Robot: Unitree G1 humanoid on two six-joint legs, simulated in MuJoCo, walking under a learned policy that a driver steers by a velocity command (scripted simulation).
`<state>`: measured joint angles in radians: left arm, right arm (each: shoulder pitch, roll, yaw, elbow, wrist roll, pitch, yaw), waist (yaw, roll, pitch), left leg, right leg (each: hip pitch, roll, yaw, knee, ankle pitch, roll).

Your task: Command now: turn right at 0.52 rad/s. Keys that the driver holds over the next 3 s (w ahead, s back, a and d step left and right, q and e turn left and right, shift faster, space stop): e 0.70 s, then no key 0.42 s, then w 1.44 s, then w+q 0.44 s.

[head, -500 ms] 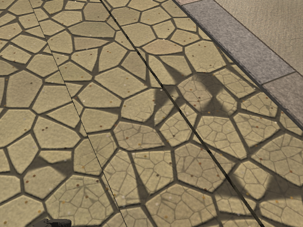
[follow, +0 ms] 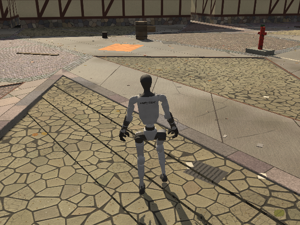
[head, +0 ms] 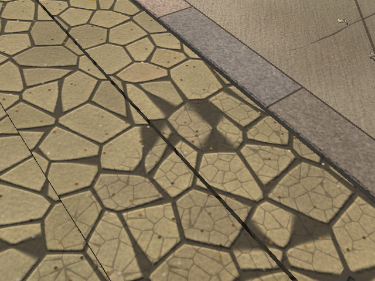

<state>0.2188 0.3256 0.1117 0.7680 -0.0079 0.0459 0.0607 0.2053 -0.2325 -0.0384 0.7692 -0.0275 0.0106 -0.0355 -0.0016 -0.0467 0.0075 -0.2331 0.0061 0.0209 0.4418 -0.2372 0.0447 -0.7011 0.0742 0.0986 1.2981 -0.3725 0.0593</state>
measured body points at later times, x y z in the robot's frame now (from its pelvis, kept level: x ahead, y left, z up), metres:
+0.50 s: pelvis +0.01 -0.05 +0.02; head +0.05 -0.07 +0.46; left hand +0.26 +0.16 -0.06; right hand +0.05 -0.37 -0.10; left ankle +0.03 +0.09 -0.65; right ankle +0.01 -0.16 -0.71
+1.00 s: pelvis +0.02 -0.03 +0.00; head +0.06 -0.02 +0.45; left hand +0.29 +0.13 -0.11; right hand +0.02 -0.32 -0.09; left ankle +0.10 +0.07 -0.74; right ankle -0.06 -0.14 -0.66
